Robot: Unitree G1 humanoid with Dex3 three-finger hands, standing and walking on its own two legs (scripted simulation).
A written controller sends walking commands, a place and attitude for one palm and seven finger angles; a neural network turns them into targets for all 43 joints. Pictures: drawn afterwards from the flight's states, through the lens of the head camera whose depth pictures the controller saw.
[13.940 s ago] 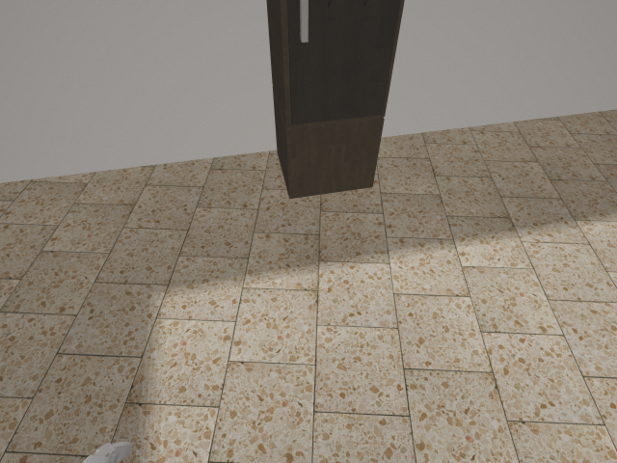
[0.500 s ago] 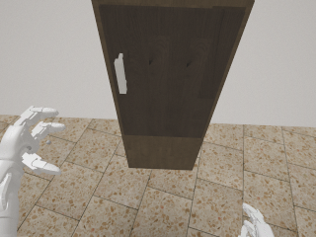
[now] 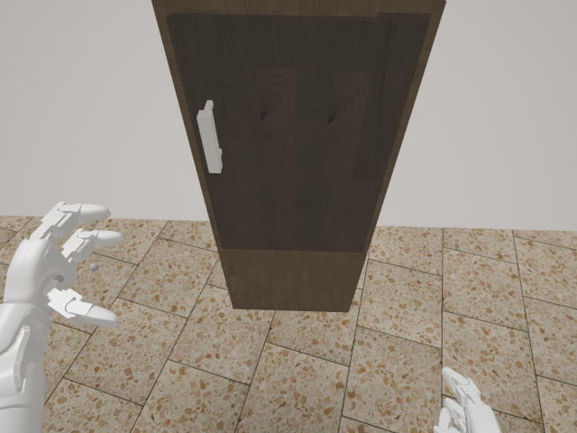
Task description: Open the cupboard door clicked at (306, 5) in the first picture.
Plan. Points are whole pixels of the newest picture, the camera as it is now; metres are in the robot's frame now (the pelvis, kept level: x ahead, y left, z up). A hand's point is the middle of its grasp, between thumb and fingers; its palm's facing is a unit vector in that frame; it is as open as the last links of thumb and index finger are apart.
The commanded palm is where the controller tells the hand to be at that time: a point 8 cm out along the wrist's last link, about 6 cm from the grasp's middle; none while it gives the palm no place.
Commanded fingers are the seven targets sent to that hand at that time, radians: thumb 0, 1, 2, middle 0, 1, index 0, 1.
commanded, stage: move the hooked fingers beside the handle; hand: left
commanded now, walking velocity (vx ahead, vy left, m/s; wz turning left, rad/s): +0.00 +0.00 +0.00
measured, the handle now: (212, 137) +0.59 +0.19 +0.08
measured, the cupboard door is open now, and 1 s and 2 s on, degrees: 0 0 0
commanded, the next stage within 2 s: none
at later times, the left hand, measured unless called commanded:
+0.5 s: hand (127, 218) +0.38 +0.27 +0.09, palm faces +0.03 -1.00 +0.00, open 14.0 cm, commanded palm +0.35 +0.32 +0.09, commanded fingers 0.00 -0.50 0.30 -0.30 -1.20 -0.30 -1.20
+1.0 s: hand (144, 191) +0.44 +0.26 +0.08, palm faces +0.03 -1.00 +0.01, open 14.0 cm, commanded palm +0.42 +0.31 +0.08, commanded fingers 0.00 -0.50 0.30 -0.30 -1.20 -0.30 -1.20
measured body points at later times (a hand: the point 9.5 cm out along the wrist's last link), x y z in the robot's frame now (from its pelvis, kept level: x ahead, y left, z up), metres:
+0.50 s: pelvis +0.00 +0.01 +0.00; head +0.05 +0.01 +0.44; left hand +0.37 +0.32 +0.09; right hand +0.10 -0.26 -0.10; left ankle +0.02 +0.11 -0.71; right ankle +0.00 -0.11 -0.71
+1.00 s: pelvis +0.00 +0.02 -0.01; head +0.07 +0.04 +0.43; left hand +0.43 +0.32 +0.08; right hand +0.08 -0.25 -0.11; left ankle +0.02 +0.11 -0.71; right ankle +0.00 -0.11 -0.71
